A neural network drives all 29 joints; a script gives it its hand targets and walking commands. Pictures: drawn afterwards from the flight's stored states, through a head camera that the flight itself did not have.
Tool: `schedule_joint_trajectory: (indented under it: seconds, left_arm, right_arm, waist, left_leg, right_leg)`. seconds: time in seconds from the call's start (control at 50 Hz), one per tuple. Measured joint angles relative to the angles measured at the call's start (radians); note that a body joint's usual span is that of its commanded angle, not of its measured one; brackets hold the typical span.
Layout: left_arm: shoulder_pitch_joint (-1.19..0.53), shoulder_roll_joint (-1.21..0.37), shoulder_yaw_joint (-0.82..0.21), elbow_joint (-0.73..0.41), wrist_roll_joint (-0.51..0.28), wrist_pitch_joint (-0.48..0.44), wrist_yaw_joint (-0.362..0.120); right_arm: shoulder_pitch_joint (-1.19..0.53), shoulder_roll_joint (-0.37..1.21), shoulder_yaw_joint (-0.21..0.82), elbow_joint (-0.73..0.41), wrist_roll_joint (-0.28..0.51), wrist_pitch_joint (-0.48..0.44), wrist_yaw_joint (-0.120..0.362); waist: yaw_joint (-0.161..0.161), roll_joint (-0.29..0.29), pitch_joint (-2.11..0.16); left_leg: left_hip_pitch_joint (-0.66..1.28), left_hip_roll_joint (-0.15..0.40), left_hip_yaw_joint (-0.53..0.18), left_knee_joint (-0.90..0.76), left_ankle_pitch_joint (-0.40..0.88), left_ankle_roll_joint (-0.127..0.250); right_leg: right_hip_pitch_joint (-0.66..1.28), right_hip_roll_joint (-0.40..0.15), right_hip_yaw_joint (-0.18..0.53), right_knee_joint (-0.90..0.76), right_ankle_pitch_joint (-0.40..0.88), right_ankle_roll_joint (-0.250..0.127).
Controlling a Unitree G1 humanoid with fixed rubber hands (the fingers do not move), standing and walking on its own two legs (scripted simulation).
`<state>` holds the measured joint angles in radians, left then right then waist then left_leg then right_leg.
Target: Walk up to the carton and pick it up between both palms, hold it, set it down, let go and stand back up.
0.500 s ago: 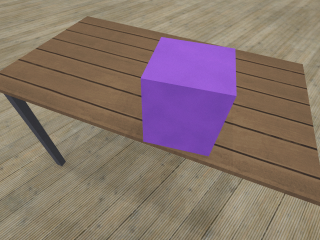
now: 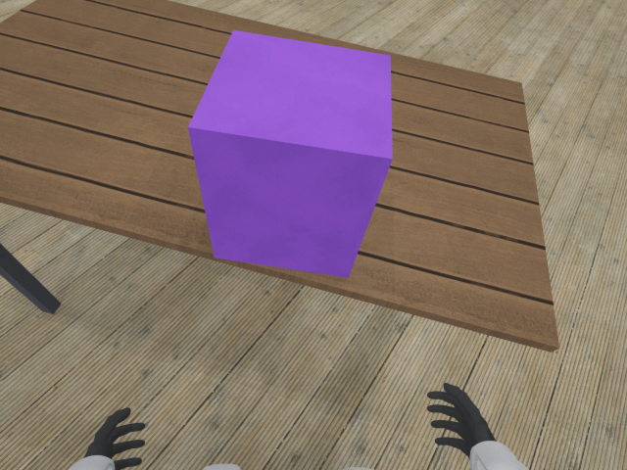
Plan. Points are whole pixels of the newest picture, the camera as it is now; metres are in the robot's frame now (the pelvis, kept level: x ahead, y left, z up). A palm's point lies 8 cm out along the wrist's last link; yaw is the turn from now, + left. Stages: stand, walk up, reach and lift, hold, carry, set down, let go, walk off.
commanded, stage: reach and lift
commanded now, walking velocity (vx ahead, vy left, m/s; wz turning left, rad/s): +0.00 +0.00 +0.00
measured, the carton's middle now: (295, 164) +0.50 +0.05 +0.07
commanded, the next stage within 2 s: none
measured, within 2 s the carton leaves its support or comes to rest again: neither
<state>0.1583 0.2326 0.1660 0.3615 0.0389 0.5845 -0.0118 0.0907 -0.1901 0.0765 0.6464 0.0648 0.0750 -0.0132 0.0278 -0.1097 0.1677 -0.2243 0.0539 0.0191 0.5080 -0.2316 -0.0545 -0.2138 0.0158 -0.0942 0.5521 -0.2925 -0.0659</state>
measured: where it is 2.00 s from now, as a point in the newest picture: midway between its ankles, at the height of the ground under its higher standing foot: outside the picture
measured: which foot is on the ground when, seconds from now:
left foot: down 0.00-1.00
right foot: down 0.00-1.00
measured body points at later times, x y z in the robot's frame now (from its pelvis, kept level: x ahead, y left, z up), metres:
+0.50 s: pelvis +0.01 +0.02 +0.01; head +0.03 +0.05 +0.46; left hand +0.16 +0.29 -0.07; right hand +0.19 -0.17 -0.05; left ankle +0.03 +0.15 -0.73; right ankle +0.01 -0.07 -0.73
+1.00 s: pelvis +0.01 +0.04 +0.01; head +0.00 +0.06 +0.46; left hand +0.20 +0.27 -0.01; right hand +0.19 -0.17 +0.01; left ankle +0.03 +0.15 -0.73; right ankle +0.01 -0.07 -0.73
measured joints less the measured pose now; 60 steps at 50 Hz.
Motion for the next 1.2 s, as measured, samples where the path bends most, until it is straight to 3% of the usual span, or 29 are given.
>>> schedule_joint_trajectory:
  seconds: [0.14, 0.36, 0.58, 0.82, 1.2]
  left_arm:
    - [0.001, 0.074, 0.017, 0.033, -0.074, -0.092, -0.007]
    - [0.047, 0.094, -0.016, -0.067, -0.134, -0.192, -0.051]
    - [0.142, 0.05, -0.078, -0.171, -0.161, -0.231, -0.026]
    - [0.152, 0.039, -0.132, -0.263, -0.185, -0.264, 0.003]
    - [0.189, 0.051, -0.157, -0.373, -0.233, -0.366, 0.005]
  right_arm:
    - [0.076, 0.05, -0.037, -0.104, -0.03, -0.004, -0.031]
    - [0.093, 0.109, 0.026, -0.217, 0.01, -0.051, -0.095]
    - [0.214, 0.08, -0.058, -0.345, 0.016, -0.008, -0.06]
    - [0.242, 0.096, -0.107, -0.485, 0.022, 0.048, -0.032]
    - [0.337, 0.099, -0.106, -0.708, 0.041, 0.059, -0.057]
  waist:
    - [0.032, 0.001, -0.026]
    - [0.003, 0.04, -0.047]
    - [0.036, 0.056, -0.063]
    - [0.029, 0.059, -0.103]
    - [0.031, 0.075, -0.127]
  left_leg:
    - [-0.056, 0.004, 0.002, 0.006, 0.001, -0.001]
    - [0.023, -0.001, 0.013, -0.058, 0.019, 0.01]
    - [0.084, -0.008, 0.033, -0.105, 0.031, 0.035]
    - [0.118, -0.021, 0.053, -0.145, 0.049, 0.052]
    - [0.134, -0.024, 0.065, -0.171, 0.051, 0.052]
  right_leg:
    - [-0.061, 0.002, -0.002, 0.017, -0.005, -0.007]
    - [0.029, 0.001, 0.008, -0.076, 0.032, 0.01]
    - [0.105, -0.002, 0.028, -0.17, 0.079, 0.036]
    - [0.131, -0.012, 0.049, -0.207, 0.103, 0.051]
    - [0.134, -0.011, 0.069, -0.217, 0.102, 0.053]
